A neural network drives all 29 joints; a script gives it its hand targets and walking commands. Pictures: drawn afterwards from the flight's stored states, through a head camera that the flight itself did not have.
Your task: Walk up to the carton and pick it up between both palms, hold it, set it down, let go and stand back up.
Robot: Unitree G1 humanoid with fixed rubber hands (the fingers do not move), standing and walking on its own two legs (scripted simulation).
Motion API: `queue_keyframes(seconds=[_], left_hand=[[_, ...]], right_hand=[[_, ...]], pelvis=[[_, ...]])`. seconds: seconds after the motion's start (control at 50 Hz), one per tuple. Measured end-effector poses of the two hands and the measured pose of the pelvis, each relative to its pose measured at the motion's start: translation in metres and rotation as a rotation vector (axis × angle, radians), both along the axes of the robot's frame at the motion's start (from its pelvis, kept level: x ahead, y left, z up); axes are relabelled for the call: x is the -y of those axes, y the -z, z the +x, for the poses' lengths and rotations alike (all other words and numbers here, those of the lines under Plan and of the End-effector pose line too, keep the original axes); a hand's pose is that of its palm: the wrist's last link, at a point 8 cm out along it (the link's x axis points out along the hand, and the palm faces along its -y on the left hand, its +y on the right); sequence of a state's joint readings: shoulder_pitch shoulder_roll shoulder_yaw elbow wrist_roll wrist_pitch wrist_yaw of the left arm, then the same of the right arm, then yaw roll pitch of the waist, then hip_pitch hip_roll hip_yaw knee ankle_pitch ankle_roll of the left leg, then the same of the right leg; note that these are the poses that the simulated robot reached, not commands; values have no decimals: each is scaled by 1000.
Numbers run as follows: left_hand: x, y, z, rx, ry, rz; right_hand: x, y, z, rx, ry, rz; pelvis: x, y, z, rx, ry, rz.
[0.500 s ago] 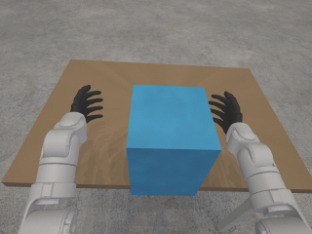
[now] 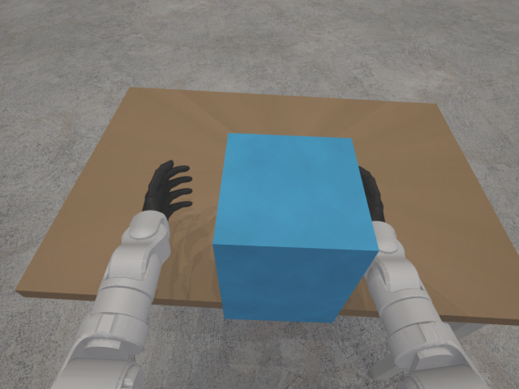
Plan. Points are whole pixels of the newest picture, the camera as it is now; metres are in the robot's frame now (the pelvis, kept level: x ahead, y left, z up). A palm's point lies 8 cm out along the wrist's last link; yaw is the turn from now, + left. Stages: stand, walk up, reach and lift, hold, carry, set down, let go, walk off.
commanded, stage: reach and lift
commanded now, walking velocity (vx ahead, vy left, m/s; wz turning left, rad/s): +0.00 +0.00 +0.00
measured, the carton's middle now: (283, 234) +0.34 -0.01 +0.07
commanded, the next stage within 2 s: none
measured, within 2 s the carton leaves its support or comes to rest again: leaves its support in 1.80 s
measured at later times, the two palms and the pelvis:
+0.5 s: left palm (188, 217) +0.37 +0.14 +0.06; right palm (358, 218) +0.37 -0.12 +0.07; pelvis -0.01 +0.00 +0.00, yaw -1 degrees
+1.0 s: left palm (185, 215) +0.37 +0.15 +0.06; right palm (355, 220) +0.37 -0.12 +0.07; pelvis -0.02 +0.00 +0.00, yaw +0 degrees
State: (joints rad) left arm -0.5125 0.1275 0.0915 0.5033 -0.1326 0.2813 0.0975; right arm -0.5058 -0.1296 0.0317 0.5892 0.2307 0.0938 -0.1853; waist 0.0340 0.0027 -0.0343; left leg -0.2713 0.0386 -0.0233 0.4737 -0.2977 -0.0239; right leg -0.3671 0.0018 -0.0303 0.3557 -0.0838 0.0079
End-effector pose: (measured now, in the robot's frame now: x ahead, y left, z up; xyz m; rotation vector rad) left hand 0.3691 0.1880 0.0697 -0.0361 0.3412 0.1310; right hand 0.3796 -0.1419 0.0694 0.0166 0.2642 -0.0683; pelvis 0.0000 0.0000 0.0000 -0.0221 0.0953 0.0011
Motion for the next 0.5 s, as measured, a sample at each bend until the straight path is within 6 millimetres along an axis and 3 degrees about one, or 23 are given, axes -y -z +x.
queue_keyframes(seconds=[0.38, 0.5], left_hand=[[41, 10, -1, -10, 19, -34], [46, 10, -2, -11, -1, -25]], right_hand=[[-12, -4, -3, 5, 27, -3], [-18, -4, -5, 3, 33, 2]], pelvis=[[3, 0, -8, 22, 12, 6], [4, 1, -10, 18, 15, 6]])
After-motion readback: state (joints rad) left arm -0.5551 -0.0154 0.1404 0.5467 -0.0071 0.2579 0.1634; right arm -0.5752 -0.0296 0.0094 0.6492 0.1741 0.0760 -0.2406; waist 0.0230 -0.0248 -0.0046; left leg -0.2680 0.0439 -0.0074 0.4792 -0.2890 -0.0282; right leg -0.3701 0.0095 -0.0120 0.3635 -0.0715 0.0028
